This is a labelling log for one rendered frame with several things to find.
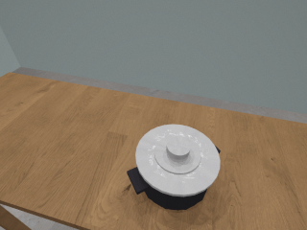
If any table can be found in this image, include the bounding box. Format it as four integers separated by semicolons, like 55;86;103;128
0;72;307;230

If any lid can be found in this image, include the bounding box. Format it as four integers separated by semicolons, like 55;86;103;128
135;124;221;197

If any knob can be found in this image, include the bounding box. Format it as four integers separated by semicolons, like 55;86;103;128
166;136;191;160

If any pot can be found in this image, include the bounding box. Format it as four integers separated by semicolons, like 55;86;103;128
127;146;221;211

